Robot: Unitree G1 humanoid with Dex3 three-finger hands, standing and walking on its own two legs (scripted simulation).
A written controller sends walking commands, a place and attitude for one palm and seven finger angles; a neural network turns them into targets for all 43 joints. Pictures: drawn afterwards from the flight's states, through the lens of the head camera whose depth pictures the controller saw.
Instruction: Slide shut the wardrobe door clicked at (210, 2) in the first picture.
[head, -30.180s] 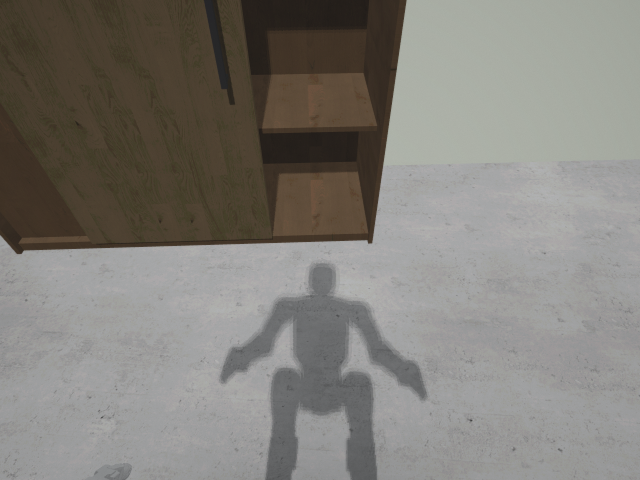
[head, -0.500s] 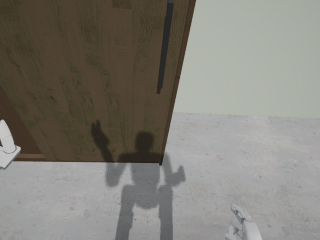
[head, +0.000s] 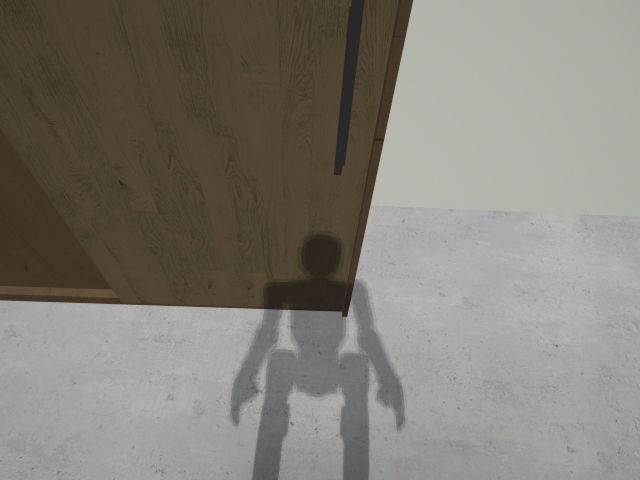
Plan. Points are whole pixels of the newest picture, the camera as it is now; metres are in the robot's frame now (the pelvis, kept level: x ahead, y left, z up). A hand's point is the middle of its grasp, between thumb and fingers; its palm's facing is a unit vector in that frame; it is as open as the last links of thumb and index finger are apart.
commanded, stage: let the arm hang, fingers relaxed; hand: left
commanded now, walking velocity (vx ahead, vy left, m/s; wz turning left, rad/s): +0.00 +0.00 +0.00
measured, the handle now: (348, 80) +0.70 +0.00 +0.14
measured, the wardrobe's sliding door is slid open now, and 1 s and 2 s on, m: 0.00 0.00 0.00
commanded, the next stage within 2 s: look to check the result in 0.70 s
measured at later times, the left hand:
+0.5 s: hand out of the picture +0.07 +0.20 -0.15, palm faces +0.00 -0.98 -0.22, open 7.3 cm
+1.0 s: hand out of the picture +0.05 +0.20 -0.15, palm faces +0.00 -0.97 -0.23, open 7.4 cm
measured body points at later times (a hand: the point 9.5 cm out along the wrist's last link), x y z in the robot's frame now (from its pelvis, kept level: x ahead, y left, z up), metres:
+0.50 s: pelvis +0.02 +0.02 +0.02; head +0.04 +0.01 +0.47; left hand +0.07 +0.25 -0.14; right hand +0.01 -0.19 -0.15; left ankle +0.02 +0.13 -0.73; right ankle +0.03 -0.11 -0.73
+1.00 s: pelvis +0.02 +0.01 +0.02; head +0.05 +0.01 +0.47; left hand +0.05 +0.26 -0.14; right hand +0.04 -0.22 -0.14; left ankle +0.02 +0.13 -0.73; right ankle +0.03 -0.11 -0.73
